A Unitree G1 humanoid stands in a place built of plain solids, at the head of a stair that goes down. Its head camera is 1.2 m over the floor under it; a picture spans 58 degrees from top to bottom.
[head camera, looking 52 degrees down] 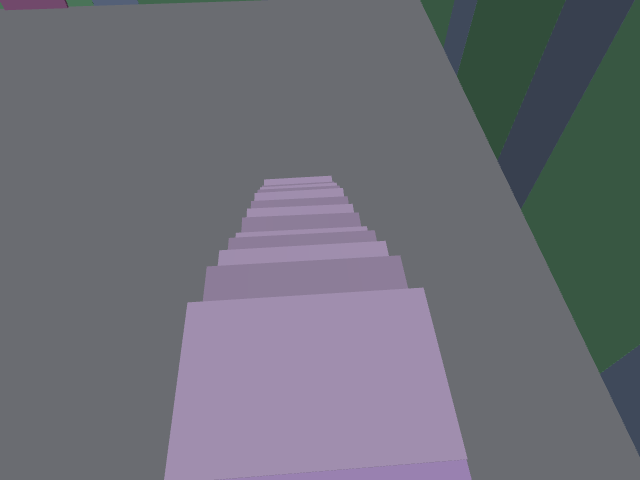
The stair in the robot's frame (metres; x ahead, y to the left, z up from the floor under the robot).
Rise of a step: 0.18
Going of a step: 0.24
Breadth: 0.76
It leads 4 degrees to the left of straight ahead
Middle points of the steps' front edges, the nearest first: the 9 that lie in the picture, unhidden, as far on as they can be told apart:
0.71 0.04 0.00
0.97 0.06 -0.18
1.19 0.08 -0.36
1.40 0.09 -0.55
1.58 0.10 -0.73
1.85 0.12 -0.91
2.10 0.14 -1.09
2.34 0.16 -1.27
2.61 0.18 -1.45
